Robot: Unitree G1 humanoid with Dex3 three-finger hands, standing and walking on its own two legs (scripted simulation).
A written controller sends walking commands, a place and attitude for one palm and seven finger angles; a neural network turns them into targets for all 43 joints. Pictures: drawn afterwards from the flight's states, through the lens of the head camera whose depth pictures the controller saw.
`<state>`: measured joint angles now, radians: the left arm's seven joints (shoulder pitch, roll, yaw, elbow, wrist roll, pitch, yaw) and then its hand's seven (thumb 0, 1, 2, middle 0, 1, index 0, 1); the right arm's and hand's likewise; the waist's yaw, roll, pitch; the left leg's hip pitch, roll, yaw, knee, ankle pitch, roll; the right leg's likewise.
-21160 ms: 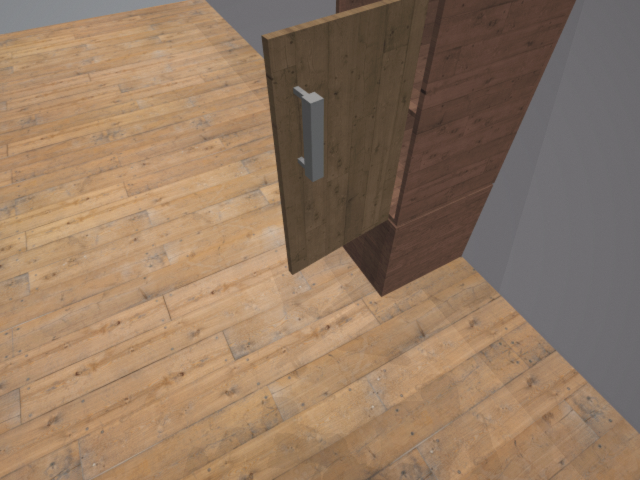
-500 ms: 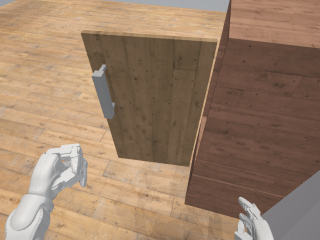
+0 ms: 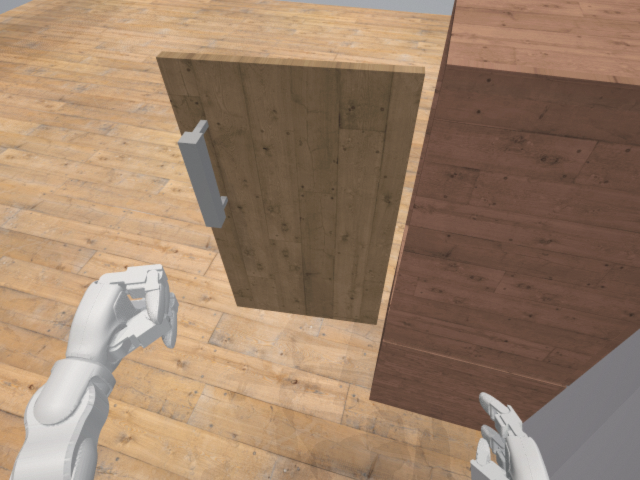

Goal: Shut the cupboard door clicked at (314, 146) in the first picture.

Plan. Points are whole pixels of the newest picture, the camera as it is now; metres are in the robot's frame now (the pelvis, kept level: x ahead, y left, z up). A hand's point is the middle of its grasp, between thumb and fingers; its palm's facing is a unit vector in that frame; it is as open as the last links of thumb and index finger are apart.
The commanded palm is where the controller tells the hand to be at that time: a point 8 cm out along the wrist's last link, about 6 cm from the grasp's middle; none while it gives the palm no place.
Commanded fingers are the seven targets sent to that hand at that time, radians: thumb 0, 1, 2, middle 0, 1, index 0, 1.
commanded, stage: bring the fist close to the handle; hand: left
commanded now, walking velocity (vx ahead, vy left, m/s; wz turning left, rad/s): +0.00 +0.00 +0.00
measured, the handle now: (209, 175) +0.51 +0.22 +0.10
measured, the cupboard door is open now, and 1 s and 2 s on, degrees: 97 97 90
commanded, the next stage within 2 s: push the door shut along its arc in 1.20 s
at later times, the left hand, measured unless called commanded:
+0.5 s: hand (185, 255) +0.35 +0.20 +0.11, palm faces -0.04 -1.00 -0.03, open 3.1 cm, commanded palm +0.33 +0.25 +0.10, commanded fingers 0.00 0.90 0.90 -1.30 -1.50 -1.30 -1.50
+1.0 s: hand (205, 215) +0.42 +0.20 +0.10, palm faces -0.05 -1.00 -0.01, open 3.1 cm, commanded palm +0.39 +0.25 +0.10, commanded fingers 0.00 0.90 0.90 -1.30 -1.50 -1.30 -1.50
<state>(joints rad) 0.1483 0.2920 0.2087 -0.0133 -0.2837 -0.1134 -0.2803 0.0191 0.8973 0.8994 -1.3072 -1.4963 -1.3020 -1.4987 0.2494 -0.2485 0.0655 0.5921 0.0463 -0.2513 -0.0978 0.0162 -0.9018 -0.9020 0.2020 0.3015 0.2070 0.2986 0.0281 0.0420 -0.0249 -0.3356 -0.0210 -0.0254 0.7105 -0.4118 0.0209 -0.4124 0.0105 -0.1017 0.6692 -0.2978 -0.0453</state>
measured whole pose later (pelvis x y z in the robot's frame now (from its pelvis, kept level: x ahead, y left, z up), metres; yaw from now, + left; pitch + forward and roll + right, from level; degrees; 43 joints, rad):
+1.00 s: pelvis +0.01 +0.01 +0.00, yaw -3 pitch +8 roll +0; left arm -0.48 0.37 0.33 0.70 -0.23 -0.20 -0.32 0.02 0.90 0.90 -1.30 -1.50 -1.30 -1.50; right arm 0.34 -0.27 0.03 0.62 0.05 -0.08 -0.07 0.01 -0.90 -0.90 0.20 0.30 0.21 0.30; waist -0.05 0.02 -0.05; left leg -0.42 -0.02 0.03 0.68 -0.40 0.03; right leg -0.53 0.02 -0.04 0.66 -0.28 -0.03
